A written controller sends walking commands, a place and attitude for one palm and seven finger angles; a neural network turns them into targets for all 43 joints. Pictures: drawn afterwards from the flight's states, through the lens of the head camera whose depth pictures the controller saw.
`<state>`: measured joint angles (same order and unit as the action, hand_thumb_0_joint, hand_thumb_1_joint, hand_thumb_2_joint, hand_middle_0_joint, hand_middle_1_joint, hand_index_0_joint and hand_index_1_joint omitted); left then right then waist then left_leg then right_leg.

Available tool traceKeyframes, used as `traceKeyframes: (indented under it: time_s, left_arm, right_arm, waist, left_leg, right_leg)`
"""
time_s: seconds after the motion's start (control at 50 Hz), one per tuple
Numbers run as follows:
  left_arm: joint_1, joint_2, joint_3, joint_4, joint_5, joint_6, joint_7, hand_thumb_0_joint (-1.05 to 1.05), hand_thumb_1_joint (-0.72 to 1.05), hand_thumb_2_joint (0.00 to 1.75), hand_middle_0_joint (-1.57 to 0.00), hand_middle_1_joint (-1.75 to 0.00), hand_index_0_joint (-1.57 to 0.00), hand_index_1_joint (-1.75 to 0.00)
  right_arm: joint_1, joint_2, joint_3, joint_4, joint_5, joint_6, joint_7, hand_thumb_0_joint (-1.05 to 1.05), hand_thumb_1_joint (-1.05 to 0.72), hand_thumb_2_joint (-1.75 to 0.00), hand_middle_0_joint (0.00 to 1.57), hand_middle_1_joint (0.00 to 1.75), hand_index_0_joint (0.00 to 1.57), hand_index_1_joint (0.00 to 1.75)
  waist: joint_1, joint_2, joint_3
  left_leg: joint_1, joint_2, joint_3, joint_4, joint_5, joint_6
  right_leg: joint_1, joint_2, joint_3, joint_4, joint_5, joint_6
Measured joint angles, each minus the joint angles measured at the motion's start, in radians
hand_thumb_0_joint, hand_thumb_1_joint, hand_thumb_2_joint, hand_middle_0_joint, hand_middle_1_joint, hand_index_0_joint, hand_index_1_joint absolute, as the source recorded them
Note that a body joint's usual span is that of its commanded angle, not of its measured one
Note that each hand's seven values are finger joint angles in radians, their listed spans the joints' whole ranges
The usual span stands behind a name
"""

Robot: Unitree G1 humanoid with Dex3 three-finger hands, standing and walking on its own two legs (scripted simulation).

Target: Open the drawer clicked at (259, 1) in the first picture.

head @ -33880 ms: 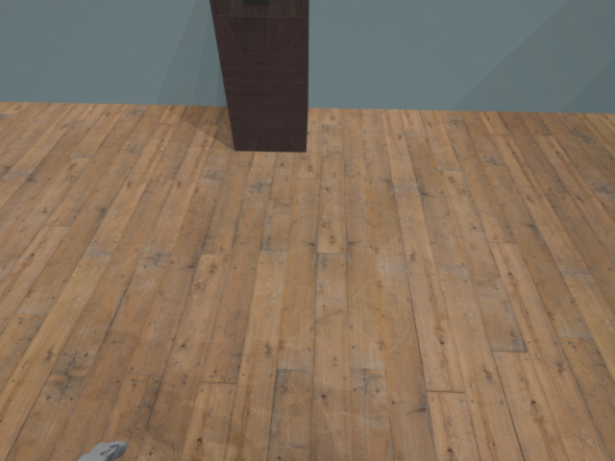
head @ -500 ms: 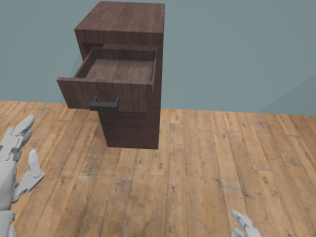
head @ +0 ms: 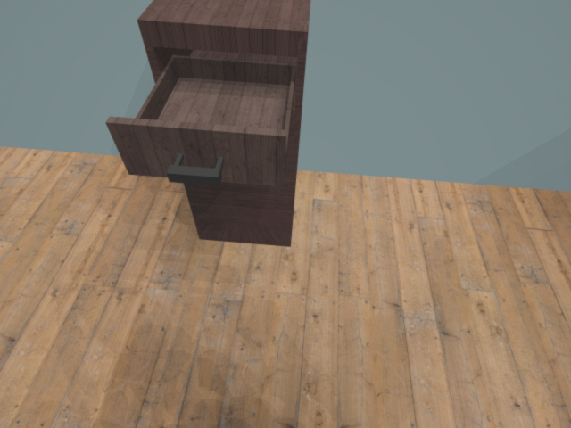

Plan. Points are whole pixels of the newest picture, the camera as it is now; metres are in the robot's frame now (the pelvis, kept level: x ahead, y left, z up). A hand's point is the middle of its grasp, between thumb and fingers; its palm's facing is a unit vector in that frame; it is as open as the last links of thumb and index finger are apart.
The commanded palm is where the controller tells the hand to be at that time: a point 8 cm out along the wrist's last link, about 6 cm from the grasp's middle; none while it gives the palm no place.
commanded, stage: let the arm hang, fingers relaxed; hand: left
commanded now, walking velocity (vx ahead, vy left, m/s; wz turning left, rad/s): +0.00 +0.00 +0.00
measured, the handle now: (197, 167) +0.57 +0.22 -0.02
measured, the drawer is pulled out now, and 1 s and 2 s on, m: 0.30 0.30 0.30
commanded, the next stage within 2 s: look to check the result in 0.56 s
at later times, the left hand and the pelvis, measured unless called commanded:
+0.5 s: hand out of the picture +0.08 +0.22 -0.16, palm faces -0.04 -0.96 -0.29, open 7.4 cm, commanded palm none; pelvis +0.00 +0.00 +0.00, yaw -1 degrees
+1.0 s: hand out of the picture +0.08 +0.24 -0.15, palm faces -0.05 -0.94 -0.35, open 7.4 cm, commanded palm none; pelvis +0.01 -0.01 +0.01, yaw -1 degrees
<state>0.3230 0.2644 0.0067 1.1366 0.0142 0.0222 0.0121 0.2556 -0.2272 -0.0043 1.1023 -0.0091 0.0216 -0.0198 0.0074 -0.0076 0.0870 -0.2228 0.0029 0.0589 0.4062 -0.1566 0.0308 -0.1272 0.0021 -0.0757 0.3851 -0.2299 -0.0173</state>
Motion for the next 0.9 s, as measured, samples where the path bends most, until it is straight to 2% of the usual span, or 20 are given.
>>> traceKeyframes:
  time_s: [0.2,0.46,0.64,0.9]
  left_arm:
    - [-0.077,-0.002,-0.003,0.008,0.002,-0.018,0.003,0.0,0.91,0.89,-0.2,-0.3,-0.2,-0.3]
    - [-0.185,-0.004,-0.001,-0.031,0.004,-0.039,-0.001,0.0,0.9,0.89,-0.2,-0.3,-0.2,-0.3]
    - [-0.199,0.024,0.003,-0.027,0.004,-0.041,-0.005,0.0,0.9,0.89,-0.2,-0.3,-0.2,-0.3]
    - [-0.191,0.067,0.003,-0.003,0.001,-0.035,-0.007,0.0,0.9,0.89,-0.2,-0.3,-0.2,-0.3]
  right_arm:
    - [-0.056,0.004,-0.004,0.024,-0.002,-0.005,0.01,0.0,-0.91,-0.9,0.2,0.29,0.2,0.3]
    - [-0.099,-0.034,-0.009,0.026,-0.005,-0.02,0.014,0.0,-0.91,-0.9,0.2,0.29,0.2,0.3]
    - [-0.105,-0.07,-0.013,0.029,-0.004,-0.022,0.014,0.0,-0.91,-0.9,0.2,0.29,0.2,0.3]
    - [-0.126,-0.1,-0.01,0.032,-0.001,-0.018,0.016,0.0,-0.91,-0.9,0.2,0.29,0.2,0.3]
  waist:
    - [-0.007,0.036,-0.022]
    - [-0.025,0.027,-0.043]
    - [-0.03,0.017,-0.029]
    - [-0.023,0.016,-0.019]
  left_leg:
    - [0.025,-0.011,0.009,-0.043,0.023,0.004]
    - [0.053,-0.007,0.011,-0.07,0.029,-0.003]
    - [0.064,0.0,0.013,-0.088,0.034,-0.008]
    - [0.077,0.004,0.015,-0.106,0.034,-0.013]
  right_leg:
    - [0.006,-0.01,0.008,-0.008,0.007,0.004]
    - [0.034,-0.004,0.012,-0.037,0.015,0.0]
    - [0.048,0.004,0.015,-0.066,0.027,-0.004]
    - [0.064,0.009,0.017,-0.094,0.033,-0.006]
